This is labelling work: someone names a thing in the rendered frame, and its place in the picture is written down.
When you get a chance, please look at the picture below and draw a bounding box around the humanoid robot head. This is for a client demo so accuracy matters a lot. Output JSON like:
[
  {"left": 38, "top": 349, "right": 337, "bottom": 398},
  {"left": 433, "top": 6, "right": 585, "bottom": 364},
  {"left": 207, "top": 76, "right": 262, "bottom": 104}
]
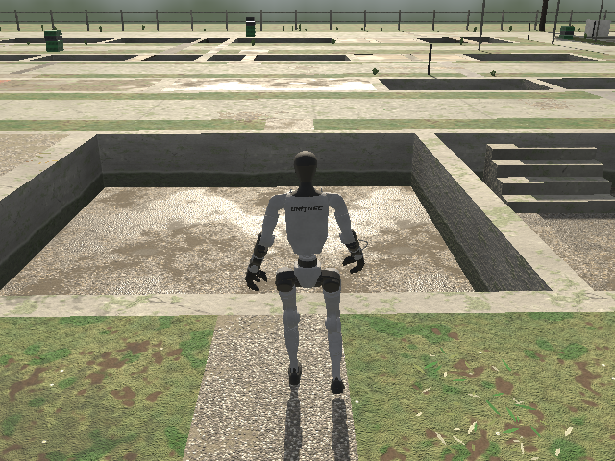
[{"left": 290, "top": 151, "right": 323, "bottom": 197}]

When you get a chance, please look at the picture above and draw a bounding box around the right robot hand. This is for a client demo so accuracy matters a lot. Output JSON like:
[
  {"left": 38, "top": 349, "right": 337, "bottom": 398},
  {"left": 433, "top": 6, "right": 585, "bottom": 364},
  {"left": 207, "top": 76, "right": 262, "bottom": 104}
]
[{"left": 342, "top": 256, "right": 365, "bottom": 274}]

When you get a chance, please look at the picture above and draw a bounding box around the left robot upper arm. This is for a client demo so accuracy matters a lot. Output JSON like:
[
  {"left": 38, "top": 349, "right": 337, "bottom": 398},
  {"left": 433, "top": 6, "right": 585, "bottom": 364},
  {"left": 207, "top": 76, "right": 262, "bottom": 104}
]
[{"left": 259, "top": 193, "right": 286, "bottom": 247}]

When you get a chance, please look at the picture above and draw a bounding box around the left robot hand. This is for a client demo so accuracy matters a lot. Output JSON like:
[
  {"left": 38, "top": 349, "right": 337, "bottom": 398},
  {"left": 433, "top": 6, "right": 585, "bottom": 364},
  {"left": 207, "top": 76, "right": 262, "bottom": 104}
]
[{"left": 245, "top": 268, "right": 267, "bottom": 291}]

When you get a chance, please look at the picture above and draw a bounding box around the robot left forearm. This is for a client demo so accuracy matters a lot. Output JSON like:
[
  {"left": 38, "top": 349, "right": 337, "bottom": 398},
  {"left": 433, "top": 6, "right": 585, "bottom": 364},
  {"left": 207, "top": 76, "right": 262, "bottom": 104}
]
[{"left": 248, "top": 232, "right": 268, "bottom": 273}]

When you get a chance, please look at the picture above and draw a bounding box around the humanoid robot torso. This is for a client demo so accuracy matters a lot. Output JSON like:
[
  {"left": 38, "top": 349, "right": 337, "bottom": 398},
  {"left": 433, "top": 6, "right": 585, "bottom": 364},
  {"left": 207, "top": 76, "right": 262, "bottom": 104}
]
[{"left": 284, "top": 187, "right": 329, "bottom": 288}]

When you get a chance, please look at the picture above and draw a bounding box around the right robot upper arm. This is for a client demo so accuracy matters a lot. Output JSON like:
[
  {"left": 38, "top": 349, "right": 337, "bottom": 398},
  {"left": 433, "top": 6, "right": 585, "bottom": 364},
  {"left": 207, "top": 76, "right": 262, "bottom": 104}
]
[{"left": 326, "top": 192, "right": 356, "bottom": 244}]

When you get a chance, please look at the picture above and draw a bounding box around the robot right forearm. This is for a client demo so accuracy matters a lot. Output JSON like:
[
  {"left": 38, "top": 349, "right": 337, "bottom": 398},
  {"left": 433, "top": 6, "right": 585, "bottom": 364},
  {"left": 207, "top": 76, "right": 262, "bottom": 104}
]
[{"left": 345, "top": 229, "right": 363, "bottom": 260}]

